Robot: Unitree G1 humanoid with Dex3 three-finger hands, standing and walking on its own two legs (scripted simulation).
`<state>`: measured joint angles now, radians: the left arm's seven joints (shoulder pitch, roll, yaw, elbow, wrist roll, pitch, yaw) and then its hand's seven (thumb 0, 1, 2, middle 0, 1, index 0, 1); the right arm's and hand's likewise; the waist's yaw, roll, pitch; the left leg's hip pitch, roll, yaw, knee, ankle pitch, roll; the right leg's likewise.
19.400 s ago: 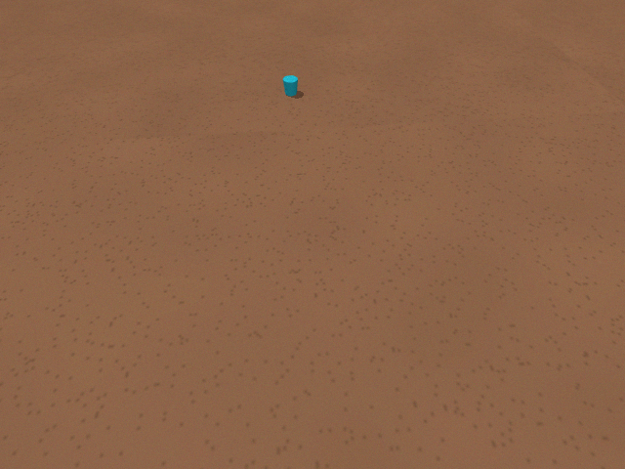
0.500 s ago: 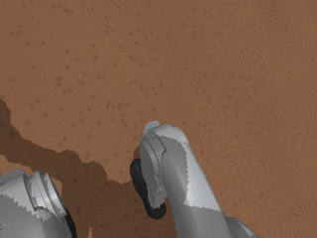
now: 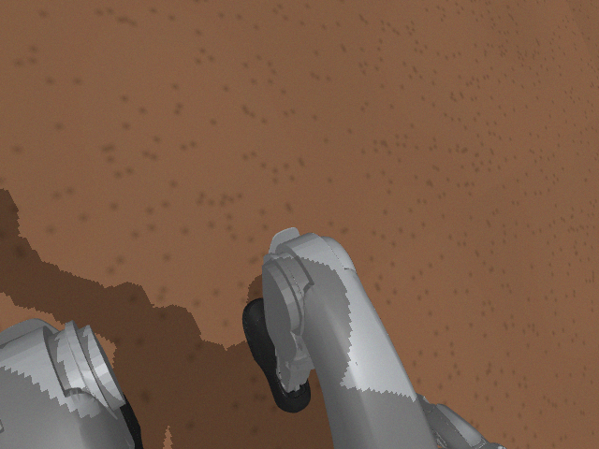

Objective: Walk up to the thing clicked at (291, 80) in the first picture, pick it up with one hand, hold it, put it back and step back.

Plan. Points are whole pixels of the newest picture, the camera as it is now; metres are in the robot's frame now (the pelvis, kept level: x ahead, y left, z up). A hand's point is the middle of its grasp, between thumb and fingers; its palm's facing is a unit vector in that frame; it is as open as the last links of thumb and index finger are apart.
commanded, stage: close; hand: left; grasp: from above
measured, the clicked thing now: out of the picture +0.47 +0.31 -0.26
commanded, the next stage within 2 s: settle in 0.52 s
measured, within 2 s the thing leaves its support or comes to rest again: leaves its support in 1.10 s
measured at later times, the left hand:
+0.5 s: hand out of the picture +0.46 +0.31 -0.22, palm faces -0.45 -0.12 -0.89, open 11.6 cm
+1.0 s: hand out of the picture +0.46 +0.31 -0.22, palm faces -0.44 -0.11 -0.89, open 11.4 cm
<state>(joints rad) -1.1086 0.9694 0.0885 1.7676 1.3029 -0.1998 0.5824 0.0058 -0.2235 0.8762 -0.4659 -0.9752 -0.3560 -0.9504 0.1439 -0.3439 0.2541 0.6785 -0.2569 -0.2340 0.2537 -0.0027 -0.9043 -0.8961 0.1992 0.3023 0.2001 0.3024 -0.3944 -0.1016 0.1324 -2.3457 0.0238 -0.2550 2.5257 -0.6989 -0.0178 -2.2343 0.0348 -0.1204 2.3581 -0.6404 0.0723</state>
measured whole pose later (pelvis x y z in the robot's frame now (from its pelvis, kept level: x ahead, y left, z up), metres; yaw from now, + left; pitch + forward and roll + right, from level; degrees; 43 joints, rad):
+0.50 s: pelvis +0.00 +0.00 +0.00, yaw +0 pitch +28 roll -13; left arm -1.12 0.99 0.08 1.78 1.29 -0.20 0.58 0.00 -0.23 0.88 -0.54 -0.97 -0.37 -0.98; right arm 0.15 -0.35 0.27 0.66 -0.26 -0.22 0.24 0.00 -0.91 -0.90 0.20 0.30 0.20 0.30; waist -0.40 -0.10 0.15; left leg -2.34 0.02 -0.26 2.52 -0.69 -0.02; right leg -2.23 0.03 -0.12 2.35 -0.63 0.07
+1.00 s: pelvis +0.00 +0.00 +0.01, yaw +0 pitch +30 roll -13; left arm -1.05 0.93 0.11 1.63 1.28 -0.17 0.53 0.00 -0.25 0.87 -0.57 -0.95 -0.42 -1.01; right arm 0.17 -0.34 0.24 0.67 -0.24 -0.22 0.24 0.00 -0.92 -0.90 0.20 0.30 0.20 0.30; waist -0.38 -0.09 0.12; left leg -2.35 0.02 -0.26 2.50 -0.70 -0.03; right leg -2.24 0.03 -0.12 2.34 -0.64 0.06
